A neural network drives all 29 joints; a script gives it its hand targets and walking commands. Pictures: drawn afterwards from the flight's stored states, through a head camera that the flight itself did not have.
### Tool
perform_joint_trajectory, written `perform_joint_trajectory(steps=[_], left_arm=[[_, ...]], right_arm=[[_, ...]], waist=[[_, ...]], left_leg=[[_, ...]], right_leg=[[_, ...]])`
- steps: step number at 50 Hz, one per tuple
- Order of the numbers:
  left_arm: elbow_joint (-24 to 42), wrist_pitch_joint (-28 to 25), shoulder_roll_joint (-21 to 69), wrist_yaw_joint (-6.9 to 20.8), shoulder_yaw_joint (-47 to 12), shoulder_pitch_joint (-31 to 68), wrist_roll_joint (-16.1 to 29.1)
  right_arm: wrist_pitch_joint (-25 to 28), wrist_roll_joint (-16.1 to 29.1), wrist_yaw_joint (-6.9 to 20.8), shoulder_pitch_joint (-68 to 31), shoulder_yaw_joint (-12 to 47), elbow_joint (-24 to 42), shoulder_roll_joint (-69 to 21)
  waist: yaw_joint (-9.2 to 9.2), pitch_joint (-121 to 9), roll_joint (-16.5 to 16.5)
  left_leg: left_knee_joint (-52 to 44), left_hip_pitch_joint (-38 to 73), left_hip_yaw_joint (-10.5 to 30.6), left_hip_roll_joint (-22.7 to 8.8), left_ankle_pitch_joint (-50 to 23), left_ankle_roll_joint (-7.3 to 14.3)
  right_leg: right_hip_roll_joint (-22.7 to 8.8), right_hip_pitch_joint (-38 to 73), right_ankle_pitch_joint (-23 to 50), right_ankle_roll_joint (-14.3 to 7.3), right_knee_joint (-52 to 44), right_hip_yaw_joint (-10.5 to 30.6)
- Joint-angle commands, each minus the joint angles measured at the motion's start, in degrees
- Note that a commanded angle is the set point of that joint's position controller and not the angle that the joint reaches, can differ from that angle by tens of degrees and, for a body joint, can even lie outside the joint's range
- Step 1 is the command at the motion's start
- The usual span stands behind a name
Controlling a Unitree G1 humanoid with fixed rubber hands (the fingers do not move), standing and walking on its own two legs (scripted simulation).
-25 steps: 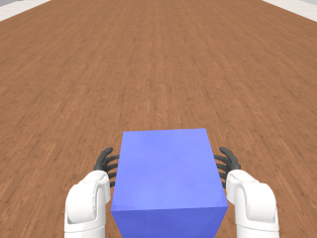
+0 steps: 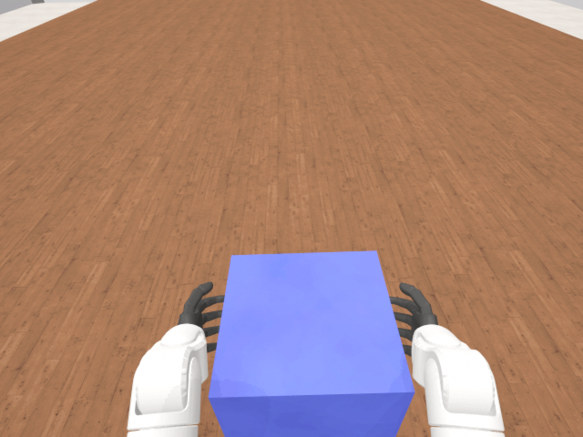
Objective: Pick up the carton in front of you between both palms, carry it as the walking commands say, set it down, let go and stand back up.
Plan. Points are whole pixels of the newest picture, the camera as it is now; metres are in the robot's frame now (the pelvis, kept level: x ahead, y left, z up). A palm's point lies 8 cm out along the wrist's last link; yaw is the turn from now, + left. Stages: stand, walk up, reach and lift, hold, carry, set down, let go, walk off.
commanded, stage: carry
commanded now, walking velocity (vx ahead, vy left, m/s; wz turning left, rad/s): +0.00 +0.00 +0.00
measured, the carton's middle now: (307, 362) +0.27 +0.00 -0.01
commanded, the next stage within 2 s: hold in 0.66 s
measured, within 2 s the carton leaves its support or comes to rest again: neither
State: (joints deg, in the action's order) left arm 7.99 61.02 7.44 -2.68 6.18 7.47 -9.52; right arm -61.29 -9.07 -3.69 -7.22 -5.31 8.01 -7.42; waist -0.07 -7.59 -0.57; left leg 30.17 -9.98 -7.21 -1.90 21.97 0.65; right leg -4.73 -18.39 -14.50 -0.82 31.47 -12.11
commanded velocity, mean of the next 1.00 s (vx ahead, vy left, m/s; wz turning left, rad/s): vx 0.00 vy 0.00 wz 0.00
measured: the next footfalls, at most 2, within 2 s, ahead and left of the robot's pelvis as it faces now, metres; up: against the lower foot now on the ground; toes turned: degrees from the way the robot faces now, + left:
none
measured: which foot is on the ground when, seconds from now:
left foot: down 0.00-1.00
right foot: down 0.00-1.00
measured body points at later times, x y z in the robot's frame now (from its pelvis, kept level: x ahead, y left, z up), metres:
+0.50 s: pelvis -0.03 +0.00 +0.00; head -0.05 +0.00 +0.45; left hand +0.27 +0.15 +0.04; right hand +0.27 -0.15 +0.03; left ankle -0.07 +0.10 -0.73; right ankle +0.02 -0.11 -0.73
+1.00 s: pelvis -0.06 +0.00 +0.01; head -0.08 -0.01 +0.46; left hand +0.23 +0.17 +0.04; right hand +0.25 -0.13 +0.04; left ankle -0.07 +0.10 -0.73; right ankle +0.02 -0.12 -0.73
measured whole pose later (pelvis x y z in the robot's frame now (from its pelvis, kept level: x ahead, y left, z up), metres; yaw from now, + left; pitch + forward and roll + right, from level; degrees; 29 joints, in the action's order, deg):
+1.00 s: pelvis -0.06 +0.00 +0.01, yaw +3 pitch -7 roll +0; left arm -12.5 39.2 8.3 -0.1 11.5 13.0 -14.0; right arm -41.7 -14.5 -2.0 -12.2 -9.1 -10.0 -8.1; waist -0.6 4.0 -1.9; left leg 24.3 -2.2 -2.1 0.4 14.8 1.5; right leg -1.6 -7.7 -6.6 -0.4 21.7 -4.6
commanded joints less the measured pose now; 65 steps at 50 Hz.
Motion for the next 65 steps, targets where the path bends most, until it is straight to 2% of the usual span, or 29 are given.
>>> perform_joint_trajectory(steps=[1,8,14,19,22,26,33,34,35,36,37,39,40,41,42,43,48,57,58,61,65], left_arm=[[1.2,-3.7,48.3,13.3,-36.7,25.5,18.1],[-6.4,-11.4,46.4,13.4,-30.5,26.7,12.7],[-15.2,-19.4,47.7,14.0,-24.5,30.7,8.4],[-19.6,-24.3,51.1,14.8,-23.1,33.6,7.1],[-19.3,-24.7,52.4,15.0,-24.2,33.3,7.5],[-16.0,-22.6,52.7,14.9,-27.4,31.1,9.5],[-15.0,-20.8,51.0,14.7,-26.8,29.9,9.4],[-15.9,-21.0,53.1,15.1,-26.0,25.5,9.3],[-14.5,-22.2,52.5,14.7,-26.0,27.5,8.9],[-14.5,-22.5,50.8,14.4,-24.5,26.2,7.5],[-14.8,-22.6,50.9,14.3,-24.2,26.8,7.6],[-15.4,-23.2,50.6,14.0,-24.8,27.4,8.4],[-15.3,-23.5,50.1,13.9,-24.9,27.2,8.4],[-15.5,-23.5,49.1,13.6,-23.7,25.5,7.2],[-15.8,-23.5,49.3,13.7,-23.6,26.6,7.2],[-16.2,-23.6,49.6,13.8,-23.7,27.5,7.4],[-17.1,-23.7,50.3,14.7,-24.4,30.4,7.9],[-21.1,-24.4,53.2,15.8,-22.6,33.9,7.2],[-21.4,-24.3,53.1,16.0,-22.4,33.4,6.9],[-22.8,-24.6,54.6,16.8,-22.3,36.0,7.4],[-24.8,-24.8,55.4,17.7,-21.4,37.7,7.4]], right_arm=[[4.2,18.2,13.8,-26.9,36.7,2.0,-49.4],[11.9,12.9,13.7,-27.8,30.5,-5.2,-47.6],[19.7,8.5,14.2,-31.9,24.6,-13.8,-48.8],[24.6,7.1,15.0,-34.9,23.3,-18.2,-52.0],[25.1,7.6,15.2,-34.6,24.5,-17.9,-53.3],[23.0,9.7,15.0,-32.5,27.9,-14.6,-53.7],[21.1,9.6,14.8,-31.3,27.4,-13.4,-52.2],[20.8,9.9,15.1,-26.2,27.4,-12.1,-54.2],[21.6,9.4,14.6,-28.0,27.0,-10.3,-52.2],[21.6,9.1,14.6,-28.5,26.7,-9.7,-51.5],[21.7,9.3,14.6,-28.8,27.4,-10.0,-51.7],[22.3,9.4,14.0,-28.3,27.4,-10.3,-51.4],[22.5,9.2,13.7,-28.0,27.2,-10.1,-51.1],[22.5,9.3,14.0,-28.8,27.3,-9.0,-50.3],[22.5,9.2,14.0,-29.5,27.8,-9.4,-50.7],[22.4,9.0,13.9,-29.4,27.6,-10.3,-50.8],[22.4,7.5,13.8,-29.0,25.3,-13.0,-51.3],[22.3,8.3,16.1,-34.4,25.4,-15.9,-54.0],[22.3,8.3,16.4,-34.2,25.4,-16.3,-54.3],[22.3,8.4,17.0,-36.3,25.4,-17.7,-55.6],[22.2,8.2,17.8,-37.7,24.6,-20.1,-56.6]], waist=[[-0.02,-9.8,0.0],[-0.08,-8.8,0.2],[-0.08,-9.5,0.3],[-0.14,-11.1,0.4],[-0.14,-12.3,0.4],[-0.11,-13.2,0.5],[-0.08,-11.7,0.6],[-0.22,-4.5,-4.1],[-0.26,-7.3,-3.2],[-0.5,-7.5,-1.3],[-1.12,-5.9,-0.7],[-0.32,-7.1,-0.8],[-0.18,-7.2,-0.8],[-0.87,-6.8,-1.7],[-0.78,-6.2,0.2],[-0.72,-6.0,0.4],[0.7,-2.8,-0.7],[-0.37,-0.8,-1.8],[-0.35,-0.2,-1.3],[-0.25,-0.9,-1.2],[-0.07,-0.8,-0.3]], left_leg=[[-5.3,-2.2,5.3,-7.0,-20.9,0.6],[-6.4,-3.7,5.5,-6.8,-15.4,1.1],[-7.0,-4.5,5.8,-6.7,-12.1,1.3],[-6.8,-4.3,5.9,-6.5,-11.8,1.4],[-6.2,-3.7,5.9,-6.4,-13.1,1.4],[-5.3,-3.2,5.8,-6.5,-15.0,1.4],[-5.3,-4.0,5.8,-6.6,-15.2,1.3],[-9.9,-4.8,13.7,4.9,-29.8,1.4],[-9.4,-6.3,14.8,4.4,-32.9,1.5],[-10.6,-1.1,14.7,4.4,-26.7,1.9],[-10.2,-2.3,14.3,4.9,-28.8,1.6],[-10.5,-2.6,14.8,5.0,-29.6,1.5],[-10.7,-1.9,14.9,5.1,-29.0,1.4],[-11.7,2.4,14.8,5.2,-26.0,1.5],[-11.4,1.8,14.8,5.1,-26.2,1.5],[-11.4,0.6,14.7,4.9,-25.5,1.4],[-12.5,-3.7,14.7,4.3,-16.4,1.6],[-14.7,-10.2,14.8,3.2,-3.4,3.0],[-14.0,-7.8,14.5,3.6,-4.8,2.9],[-14.6,-11.3,14.5,3.2,-0.6,3.2],[-13.9,-11.8,14.1,3.5,0.1,3.3]], right_leg=[[-5.7,9.1,16.7,-0.3,-3.2,6.6],[-5.7,7.9,12.5,-0.3,-5.0,7.0],[-5.6,8.1,10.8,-0.2,-5.7,7.2],[-5.7,8.8,11.3,-0.3,-5.6,7.3],[-5.8,9.2,12.8,-0.4,-5.2,7.4],[-6.0,9.5,14.9,-0.5,-4.6,7.4],[-6.0,8.5,14.7,-0.3,-4.7,7.3],[9.5,25.5,24.3,-1.4,-6.6,15.7],[8.8,29.3,28.7,-1.8,-6.4,17.6],[8.3,26.7,24.9,-1.1,-7.1,17.4],[8.5,27.1,26.7,-0.8,-7.1,17.5],[8.8,29.6,27.9,-0.7,-7.0,17.7],[8.9,29.7,26.9,-0.6,-7.2,17.5],[8.9,26.0,24.1,0.0,-7.7,17.1],[9.3,26.0,22.8,0.1,-8.1,16.8],[9.3,26.9,21.7,0.0,-8.3,16.9],[9.2,27.9,15.1,-0.7,-8.4,16.7],[9.1,29.9,7.4,0.1,-7.5,16.3],[8.7,27.3,6.9,0.2,-8.0,16.4],[8.9,29.8,4.3,0.3,-7.7,16.3],[8.3,29.8,1.7,0.5,-8.6,17.0]])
